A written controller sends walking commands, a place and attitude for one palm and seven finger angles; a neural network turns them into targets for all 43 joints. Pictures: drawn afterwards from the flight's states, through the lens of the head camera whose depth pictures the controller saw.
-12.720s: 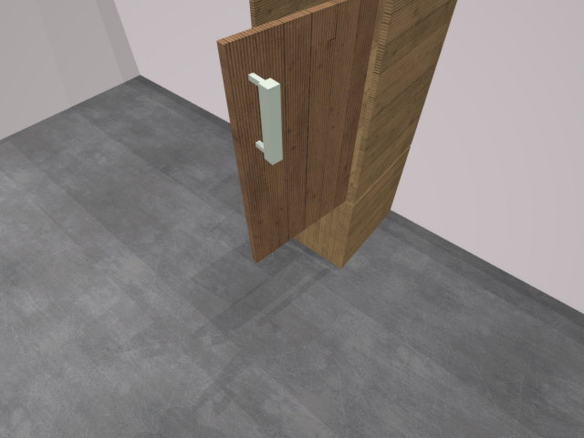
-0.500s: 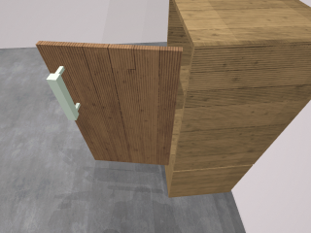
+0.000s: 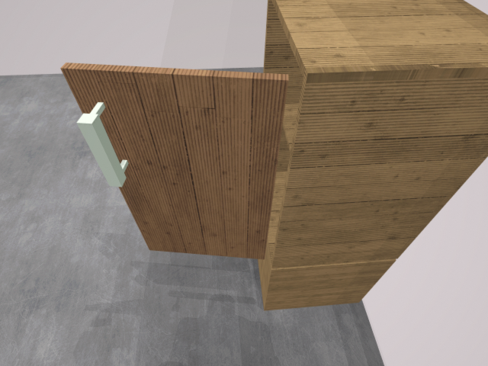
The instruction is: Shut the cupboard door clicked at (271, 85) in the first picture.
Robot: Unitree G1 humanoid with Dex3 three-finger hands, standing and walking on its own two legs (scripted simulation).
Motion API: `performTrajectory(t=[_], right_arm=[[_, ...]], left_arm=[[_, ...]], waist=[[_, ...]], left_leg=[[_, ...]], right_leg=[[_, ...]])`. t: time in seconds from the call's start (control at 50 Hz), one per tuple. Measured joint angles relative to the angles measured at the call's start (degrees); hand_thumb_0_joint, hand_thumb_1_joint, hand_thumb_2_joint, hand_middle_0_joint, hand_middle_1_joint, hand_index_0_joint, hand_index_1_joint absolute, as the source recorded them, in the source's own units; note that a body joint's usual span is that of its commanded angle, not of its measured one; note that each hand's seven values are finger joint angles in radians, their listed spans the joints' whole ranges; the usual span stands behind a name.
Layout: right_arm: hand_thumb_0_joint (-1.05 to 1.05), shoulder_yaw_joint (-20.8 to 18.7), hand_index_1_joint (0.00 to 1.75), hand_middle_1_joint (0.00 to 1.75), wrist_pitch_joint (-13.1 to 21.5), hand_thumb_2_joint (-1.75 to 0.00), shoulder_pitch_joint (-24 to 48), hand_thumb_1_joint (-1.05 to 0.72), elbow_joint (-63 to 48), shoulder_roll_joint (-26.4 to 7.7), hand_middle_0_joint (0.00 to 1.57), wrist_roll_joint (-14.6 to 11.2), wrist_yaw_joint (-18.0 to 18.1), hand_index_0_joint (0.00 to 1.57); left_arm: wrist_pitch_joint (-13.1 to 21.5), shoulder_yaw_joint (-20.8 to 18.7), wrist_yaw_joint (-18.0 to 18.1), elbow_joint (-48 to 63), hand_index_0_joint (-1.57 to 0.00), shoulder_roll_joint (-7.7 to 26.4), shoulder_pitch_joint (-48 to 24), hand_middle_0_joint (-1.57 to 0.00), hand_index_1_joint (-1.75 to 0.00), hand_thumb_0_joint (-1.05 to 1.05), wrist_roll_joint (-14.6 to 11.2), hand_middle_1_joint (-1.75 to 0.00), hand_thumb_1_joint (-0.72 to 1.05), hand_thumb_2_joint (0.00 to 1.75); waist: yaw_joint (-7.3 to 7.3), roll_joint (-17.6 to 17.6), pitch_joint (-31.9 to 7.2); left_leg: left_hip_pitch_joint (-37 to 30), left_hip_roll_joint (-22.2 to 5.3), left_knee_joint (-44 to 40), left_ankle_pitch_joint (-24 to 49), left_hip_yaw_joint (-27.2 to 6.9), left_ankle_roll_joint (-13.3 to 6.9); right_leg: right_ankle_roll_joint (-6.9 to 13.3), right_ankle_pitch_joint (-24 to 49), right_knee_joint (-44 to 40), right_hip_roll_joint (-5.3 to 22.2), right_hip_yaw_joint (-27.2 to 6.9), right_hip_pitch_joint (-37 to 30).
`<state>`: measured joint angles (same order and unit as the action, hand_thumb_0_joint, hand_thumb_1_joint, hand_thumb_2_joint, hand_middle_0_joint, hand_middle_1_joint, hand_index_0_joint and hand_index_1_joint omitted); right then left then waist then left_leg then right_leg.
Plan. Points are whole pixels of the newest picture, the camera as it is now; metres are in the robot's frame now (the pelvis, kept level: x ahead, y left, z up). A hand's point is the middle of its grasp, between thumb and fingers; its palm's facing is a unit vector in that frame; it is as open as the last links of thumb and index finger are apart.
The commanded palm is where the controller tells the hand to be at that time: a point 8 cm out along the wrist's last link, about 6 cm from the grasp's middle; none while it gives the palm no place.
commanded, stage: shuffle to correct the standing spot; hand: left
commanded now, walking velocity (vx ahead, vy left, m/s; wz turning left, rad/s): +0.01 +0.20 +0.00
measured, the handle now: (108, 146) +0.45 +0.28 +0.11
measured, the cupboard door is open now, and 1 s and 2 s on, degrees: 80 80 80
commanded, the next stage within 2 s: come to a stop and stand still in 0.34 s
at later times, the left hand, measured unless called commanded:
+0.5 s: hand out of the picture +0.01 +0.26 -0.19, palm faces +0.06 -0.97 -0.23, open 7.4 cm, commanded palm none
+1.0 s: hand out of the picture +0.02 +0.23 -0.17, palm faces -0.01 -0.97 -0.26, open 7.3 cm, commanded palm none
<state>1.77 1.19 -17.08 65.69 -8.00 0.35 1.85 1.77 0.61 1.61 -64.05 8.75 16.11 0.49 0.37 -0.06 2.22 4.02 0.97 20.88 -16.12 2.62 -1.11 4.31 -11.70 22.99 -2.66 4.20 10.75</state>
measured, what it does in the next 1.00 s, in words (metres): steps on the spot: right foot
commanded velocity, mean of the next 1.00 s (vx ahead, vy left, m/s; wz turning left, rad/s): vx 0.01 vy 0.05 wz -0.03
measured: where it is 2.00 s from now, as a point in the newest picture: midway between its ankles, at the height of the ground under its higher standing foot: outside the picture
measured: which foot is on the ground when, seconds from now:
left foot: down 0.00-1.00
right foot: down 0.00-0.36, up 0.38-0.72, down 0.74-1.00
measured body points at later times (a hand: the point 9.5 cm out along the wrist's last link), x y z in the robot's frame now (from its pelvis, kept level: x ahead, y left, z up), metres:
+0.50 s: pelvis -0.02 +0.07 -0.01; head +0.01 +0.07 +0.44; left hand +0.01 +0.31 -0.17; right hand -0.01 -0.16 -0.17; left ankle -0.05 +0.11 -0.74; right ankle -0.03 -0.06 -0.71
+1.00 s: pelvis -0.02 +0.04 -0.01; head -0.02 +0.03 +0.44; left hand +0.02 +0.28 -0.15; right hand -0.02 -0.19 -0.17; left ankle -0.05 +0.11 -0.74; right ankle -0.04 -0.06 -0.74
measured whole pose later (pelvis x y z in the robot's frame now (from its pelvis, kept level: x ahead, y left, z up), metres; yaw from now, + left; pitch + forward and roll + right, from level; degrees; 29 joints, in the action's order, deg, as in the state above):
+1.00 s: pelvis -0.02 +0.04 -0.01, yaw +0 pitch +0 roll +1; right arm -0.3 -0.3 -17.5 59.4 -10.3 1.0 1.5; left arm 0.4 0.5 2.4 -58.0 10.2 15.6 1.0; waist -1.8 -1.1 0.6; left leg 10.4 3.3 28.4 -18.0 7.1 -4.5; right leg 1.0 -18.8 32.6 0.3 0.7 13.4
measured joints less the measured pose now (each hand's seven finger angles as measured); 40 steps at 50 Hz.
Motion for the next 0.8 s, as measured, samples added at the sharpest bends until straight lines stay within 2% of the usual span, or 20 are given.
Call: performTrajectory(t=[0.14, 0.26, 0.3, 0.34, 0.38, 0.44, 0.48, 0.52, 0.58, 0.68, 0.74, 0.78, 0.8], right_arm=[[0.01, -0.73, 0.30, 0.30, -1.58, -0.90, -1.12, -0.91, -1.38, -0.55, 0.20, 0.08, -0.20, 0.20], [0.01, -1.85, 0.30, 0.30, -2.43, -0.90, -1.53, -0.91, -2.46, -0.79, 0.20, 0.28, -0.59, 0.20], [0.01, -2.13, 0.30, 0.30, -2.38, -0.90, -1.34, -0.91, -2.90, -0.77, 0.20, 0.33, -0.74, 0.20], [0.01, -2.32, 0.30, 0.30, -1.98, -0.90, -1.28, -0.91, -3.69, -0.71, 0.20, 0.46, -0.78, 0.20], [0.01, -2.34, 0.30, 0.30, -1.72, -0.90, -1.35, -0.91, -4.73, -0.73, 0.20, 0.55, -0.60, 0.20], [0.01, -2.10, 0.30, 0.30, -1.89, -0.90, -1.11, -0.91, -6.13, -0.62, 0.20, 0.74, -0.27, 0.20], [0.01, -1.86, 0.30, 0.30, -2.21, -0.90, -0.81, -0.91, -6.81, -0.50, 0.20, 0.94, -0.25, 0.20], [0.01, -1.60, 0.30, 0.30, -1.98, -0.90, -0.49, -0.91, -6.98, -0.11, 0.20, 1.03, -0.08, 0.20], [0.01, -1.21, 0.30, 0.30, -1.12, -0.90, -0.13, -0.92, -6.23, 0.71, 0.20, 1.15, 0.46, 0.20], [0.01, -1.09, 0.30, 0.30, -0.29, -0.90, -0.13, -0.93, -4.03, 1.35, 0.20, 0.95, 0.84, 0.21], [0.01, -1.03, 0.30, 0.30, -0.17, -0.90, -0.24, -0.92, -2.97, 1.79, 0.20, 0.71, 0.90, 0.21], [0.01, -1.02, 0.30, 0.30, -0.20, -0.90, -0.04, -0.92, -2.09, 1.65, 0.20, 0.50, 0.84, 0.21], [0.01, -0.89, 0.30, 0.30, -0.60, -0.90, -0.20, -0.92, -2.57, 1.50, 0.20, 0.44, 0.67, 0.21]], left_arm=[[-0.47, -1.02, 0.44, 1.58, -0.20, -0.17, -0.07, -0.20, -0.30, 0.00, 0.26, -0.30, 0.91, 0.89], [-1.05, -2.61, 0.73, 3.10, -0.20, 0.58, -0.92, -0.20, -0.30, 0.00, 0.70, -0.30, 0.91, 0.89], [-1.39, -3.12, 0.82, 3.51, -0.20, 1.04, -0.93, -0.20, -0.30, 0.00, 0.76, -0.30, 0.90, 0.89], [-2.05, -3.40, 0.87, 3.76, -0.20, 1.51, -0.81, -0.20, -0.30, 0.00, 0.76, -0.30, 0.90, 0.89], [-2.96, -3.34, 0.92, 3.86, -0.20, 1.74, -0.89, -0.20, -0.30, 0.00, 0.85, -0.30, 0.90, 0.89], [-4.17, -3.32, 1.14, 4.27, -0.20, 1.66, -1.54, -0.20, -0.30, 0.00, 0.98, -0.30, 0.91, 0.89], [-4.54, -3.47, 1.20, 4.82, -0.20, 1.36, -2.21, -0.20, -0.30, 0.00, 1.00, -0.30, 0.91, 0.89], [-4.57, -3.48, 1.09, 5.33, -0.20, 1.13, -3.03, -0.20, -0.30, 0.00, 1.01, -0.30, 0.91, 0.89], [-4.17, -3.15, 0.88, 5.71, -0.19, 0.73, -4.17, -0.20, -0.30, 0.00, 0.91, -0.30, 0.91, 0.90], [-3.46, -2.56, 0.81, 5.52, -0.19, -0.25, -5.66, -0.20, -0.30, 0.00, 0.45, -0.30, 0.91, 0.90], [-2.90, -2.40, 0.87, 5.19, -0.20, -0.02, -6.15, -0.20, -0.30, 0.00, 0.23, -0.30, 0.93, 0.90], [-2.40, -2.22, 1.00, 4.45, -0.20, -0.13, -6.32, -0.20, -0.30, 0.00, 0.10, -0.30, 0.94, 0.89], [-2.48, -1.59, 0.93, 4.56, -0.20, 0.13, -6.07, -0.20, -0.30, 0.00, -0.12, -0.30, 0.94, 0.89]], waist=[[0.29, -0.34, -0.43], [0.63, 0.97, -0.51], [1.08, 1.99, -0.51], [1.30, 2.86, -0.51], [1.22, 3.00, -0.37], [0.72, 2.43, 0.28], [0.35, 1.68, 0.82], [0.02, 1.17, 1.29], [-0.34, 0.87, 1.69], [-0.79, 0.87, 1.92], [-0.96, 1.52, 1.95], [-1.06, 1.02, 2.11], [-1.24, 0.91, 2.10]], left_leg=[[3.12, 0.31, 3.55, -1.37, -0.52, 0.28], [6.00, 0.59, 6.79, -2.44, 1.31, 0.99], [5.88, 1.61, 6.20, -2.00, 2.09, -0.12], [5.48, 2.66, 5.40, -1.48, 3.12, -2.57], [5.25, 3.37, 5.35, -1.54, 3.97, -4.15], [4.96, 4.11, 5.22, -1.55, 4.87, -5.30], [4.93, 4.41, 5.25, -1.50, 5.05, -5.91], [4.71, 4.74, 4.77, -1.19, 5.06, -6.30], [3.78, 5.15, 3.15, -0.29, 4.94, -6.49], [2.68, 5.14, 1.88, 0.35, 4.96, -6.34], [2.75, 5.17, 2.69, -0.07, 5.39, -5.94], [2.66, 4.52, 3.30, -0.47, 5.47, -5.49], [2.27, 4.40, 2.62, -0.19, 5.58, -5.25]], right_leg=[[-0.31, -0.53, 1.64, 0.60, 0.64, 1.99], [-1.58, -1.87, 4.91, 2.88, 1.46, 4.23], [-2.32, -2.30, 6.28, 3.91, 0.75, 5.15], [-2.94, -2.79, 7.79, 4.76, -0.35, 6.04], [-2.59, -5.48, 10.27, 5.38, -1.19, 7.03], [-2.35, -13.00, 20.31, 5.80, -2.57, 9.94], [-2.52, -15.05, 26.29, 6.09, -2.67, 11.31], [-2.98, -15.27, 28.72, 6.28, -2.74, 11.47], [-3.73, -14.25, 26.37, 6.25, -2.98, 9.60], [-3.83, -12.00, 16.77, 5.58, -3.55, 4.60], [-3.27, -6.74, 9.54, 5.33, -4.54, 1.32], [-4.79, -5.70, 6.96, 4.69, -4.96, -0.14], [-4.53, -5.96, 7.39, 4.60, -4.84, 0.05]])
